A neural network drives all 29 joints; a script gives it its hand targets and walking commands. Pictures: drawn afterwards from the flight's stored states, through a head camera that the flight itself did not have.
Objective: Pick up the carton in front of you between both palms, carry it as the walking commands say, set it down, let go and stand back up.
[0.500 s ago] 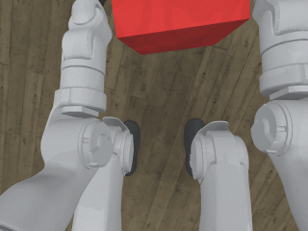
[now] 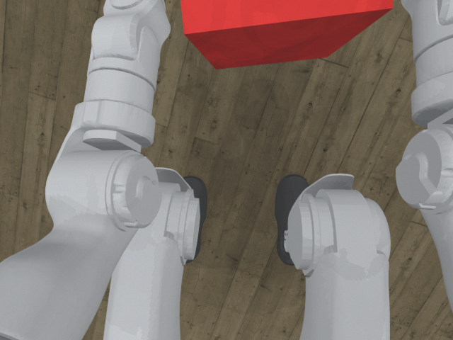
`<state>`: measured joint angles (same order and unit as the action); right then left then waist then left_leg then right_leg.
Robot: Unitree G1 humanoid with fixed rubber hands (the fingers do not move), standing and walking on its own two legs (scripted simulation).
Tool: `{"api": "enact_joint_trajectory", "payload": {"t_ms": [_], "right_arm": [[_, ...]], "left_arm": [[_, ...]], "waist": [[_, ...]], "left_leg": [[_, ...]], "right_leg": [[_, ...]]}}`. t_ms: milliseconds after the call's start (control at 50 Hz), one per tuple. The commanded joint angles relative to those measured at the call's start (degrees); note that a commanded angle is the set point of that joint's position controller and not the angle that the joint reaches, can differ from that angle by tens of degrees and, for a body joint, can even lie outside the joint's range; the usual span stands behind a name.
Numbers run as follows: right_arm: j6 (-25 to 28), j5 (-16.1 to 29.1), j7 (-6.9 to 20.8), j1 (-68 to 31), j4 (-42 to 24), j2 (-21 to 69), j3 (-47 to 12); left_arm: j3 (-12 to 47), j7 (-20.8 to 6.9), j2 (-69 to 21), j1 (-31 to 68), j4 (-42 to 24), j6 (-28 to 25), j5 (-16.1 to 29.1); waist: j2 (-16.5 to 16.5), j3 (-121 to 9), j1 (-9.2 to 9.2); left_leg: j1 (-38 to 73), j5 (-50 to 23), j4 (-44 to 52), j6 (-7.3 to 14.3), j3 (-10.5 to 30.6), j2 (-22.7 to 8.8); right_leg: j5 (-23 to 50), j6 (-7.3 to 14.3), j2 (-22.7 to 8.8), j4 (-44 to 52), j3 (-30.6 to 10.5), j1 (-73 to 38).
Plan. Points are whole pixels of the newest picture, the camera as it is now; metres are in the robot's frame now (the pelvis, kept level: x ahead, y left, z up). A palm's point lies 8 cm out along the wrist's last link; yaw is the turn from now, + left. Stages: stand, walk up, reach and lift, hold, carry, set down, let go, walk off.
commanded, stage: set down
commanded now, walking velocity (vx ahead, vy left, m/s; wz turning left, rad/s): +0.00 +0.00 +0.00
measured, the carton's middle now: out of the picture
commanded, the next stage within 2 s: let go in 2.00 s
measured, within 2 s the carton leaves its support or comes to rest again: rests again in 0.04 s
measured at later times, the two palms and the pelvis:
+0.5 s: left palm out of the picture +0.56 +0.10 -0.17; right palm out of the picture +0.57 -0.22 -0.16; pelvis -0.01 -0.01 -0.01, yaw +0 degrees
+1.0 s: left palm out of the picture +0.57 +0.14 -0.18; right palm out of the picture +0.58 -0.24 -0.18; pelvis +0.00 +0.00 -0.01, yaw +0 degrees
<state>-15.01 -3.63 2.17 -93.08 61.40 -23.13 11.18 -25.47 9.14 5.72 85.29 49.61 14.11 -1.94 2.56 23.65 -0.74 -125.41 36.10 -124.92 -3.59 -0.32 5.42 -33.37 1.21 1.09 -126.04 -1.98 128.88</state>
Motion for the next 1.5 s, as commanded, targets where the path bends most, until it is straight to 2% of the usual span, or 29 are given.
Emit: {"api": "enact_joint_trajectory", "payload": {"t_ms": [0,300,500,620,680,720,740,780,840,900,940,1000,1100,1160,1220,1300,1400,1480], "right_arm": [[0.3,4.3,15.2,-21.4,-1.7,51.0,-12.5],[-2.4,-1.7,16.4,-13.5,4.6,44.8,-6.7],[-2.9,-4.3,15.9,-10.2,6.5,39.5,-4.1],[-1.5,-4.9,14.7,-10.0,5.1,33.9,-3.2],[1.2,-4.9,10.8,-8.4,3.8,18.3,-0.3],[4.3,-3.5,5.3,-8.7,1.3,-0.3,1.1],[5.9,-1.3,2.5,-11.0,0.3,-7.7,0.4],[8.5,4.3,-1.0,-18.2,-1.9,-13.6,-1.7],[10.6,11.4,-2.8,-22.6,-1.1,-15.4,-6.8],[10.7,15.3,-2.6,-22.1,1.8,-15.4,-9.9],[10.4,15.7,-2.1,-20.9,3.6,-15.9,-10.3],[9.5,14.8,-1.6,-19.3,4.3,-16.9,-9.6],[7.1,13.2,-1.8,-20.8,-3.4,-19.0,-7.3],[5.0,11.8,-1.6,-19.9,-3.7,-17.9,-6.2],[4.4,9.5,-0.5,-17.6,-1.0,-15.5,-4.8],[4.4,6.6,0.7,-15.3,1.0,-13.7,-2.7],[4.1,4.3,1.2,-14.6,-0.1,-13.8,-0.8],[3.4,4.1,1.1,-15.1,-3.8,-14.5,-0.6]], "left_arm": [[19.1,-14.4,-44.2,32.7,-2.0,-0.3,4.0],[10.4,-16.3,-36.7,24.0,5.8,1.1,-1.1],[6.8,-16.0,-31.9,19.8,9.2,1.1,-3.3],[5.4,-14.7,-27.4,18.1,8.5,0.0,-4.1],[0.5,-11.1,-13.0,13.0,8.4,-2.0,-5.3],[-1.9,-6.1,4.4,10.4,5.8,-5.0,-5.1],[-1.7,-3.8,12.0,10.8,4.9,-6.8,-3.9],[0.7,-1.2,17.0,14.2,5.4,-8.8,0.1],[8.7,-0.2,17.2,18.4,5.8,-9.9,8.1],[15.2,0.0,15.7,20.5,4.4,-9.4,13.5],[16.5,0.1,15.0,20.1,3.1,-8.6,15.0],[16.7,0.9,14.9,18.3,1.2,-7.5,15.4],[14.2,3.9,15.8,17.2,-6.5,-4.7,13.6],[12.0,4.6,15.2,15.5,-6.1,-2.7,11.6],[9.5,4.0,13.1,13.1,-3.6,-2.1,9.0],[7.2,2.7,11.0,11.6,-2.5,-2.2,6.3],[6.0,1.8,10.6,10.9,-4.1,-2.0,4.9],[5.8,1.6,11.5,10.3,-7.5,-1.5,5.0]], "waist": [[-3.9,-56.7,-0.56],[-5.2,-37.5,0.34],[-5.0,-30.7,1.03],[-5.8,-31.4,1.86],[-6.2,-33.6,2.27],[-6.2,-37.2,2.87],[-6.7,-41.1,3.35],[-7.8,-51.5,3.19],[-7.0,-62.8,1.72],[-5.0,-70.1,0.37],[-4.6,-71.0,0.21],[-5.0,-77.5,-0.12],[-6.7,-88.8,0.79],[-7.7,-84.2,1.60],[-7.7,-76.4,2.35],[-7.5,-72.9,2.52],[-8.1,-76.5,2.56],[-9.3,-83.6,2.97]], "left_leg": [[23.7,-13.0,8.3,2.5,-4.4,3.3],[15.2,-4.7,7.4,3.3,-4.4,2.9],[15.3,-3.4,6.7,3.6,-4.5,2.8],[18.4,-5.2,6.2,2.8,-4.9,2.4],[21.0,-7.4,6.1,1.5,-5.3,1.7],[22.9,-10.3,6.3,0.7,-5.0,1.2],[23.6,-13.4,5.8,0.5,-4.8,0.9],[24.2,-19.8,4.1,0.4,-3.8,0.5],[25.9,-24.6,2.8,0.2,-3.4,-0.5],[29.7,-27.1,3.1,0.1,-3.6,-1.1],[28.4,-26.1,4.4,-0.2,-3.9,-1.0],[33.1,-26.4,6.3,-0.2,-3.8,-0.7],[39.4,-25.9,11.2,0.4,-4.9,0.5],[36.0,-21.6,15.8,0.7,-5.2,0.9],[30.9,-18.3,19.2,0.6,-5.0,0.7],[28.6,-17.1,23.0,0.1,-5.0,0.5],[30.9,-17.8,27.8,-0.2,-5.3,0.3],[33.5,-20.8,31.6,-0.1,-5.8,0.5]], "right_leg": [[15.2,0.4,3.6,9.6,1.9,-32.2],[8.3,1.4,3.4,10.0,-0.1,-30.9],[5.8,1.4,3.4,10.0,-0.9,-29.0],[7.1,0.2,2.9,9.4,-0.6,-30.5],[9.5,-1.1,2.1,9.0,-0.3,-32.6],[12.9,-1.9,1.5,8.8,-0.7,-34.9],[16.2,-2.3,0.9,8.2,-1.0,-37.2],[24.7,-2.6,0.1,6.4,-1.7,-41.1],[30.4,-1.9,-0.9,4.7,-2.2,-44.6],[30.7,-1.1,-1.2,4.5,-1.4,-45.9],[29.6,-0.5,-1.2,4.8,-0.9,-46.4],[28.9,-0.3,-0.8,5.9,0.6,-48.2],[27.9,-0.3,0.2,10.3,2.7,-52.9],[24.3,-0.3,0.5,14.6,3.0,-51.7],[21.2,-0.4,0.6,18.3,2.5,-47.2],[20.2,-0.6,0.9,22.8,2.2,-45.4],[21.1,-1.0,1.5,28.3,2.3,-49.5],[25.3,-1.3,2.0,31.9,2.2,-57.4]]}}
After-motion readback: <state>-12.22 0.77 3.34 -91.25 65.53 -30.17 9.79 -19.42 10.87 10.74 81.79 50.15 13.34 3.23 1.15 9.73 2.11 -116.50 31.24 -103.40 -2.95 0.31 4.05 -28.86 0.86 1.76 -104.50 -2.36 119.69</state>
